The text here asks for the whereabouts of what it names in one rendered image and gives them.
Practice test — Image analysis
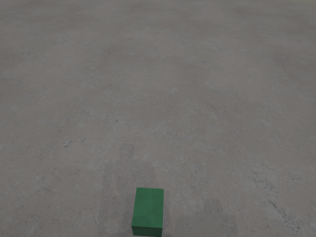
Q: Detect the carton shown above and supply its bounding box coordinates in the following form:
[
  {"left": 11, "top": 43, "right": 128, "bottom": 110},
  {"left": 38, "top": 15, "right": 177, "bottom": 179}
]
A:
[{"left": 131, "top": 187, "right": 164, "bottom": 237}]

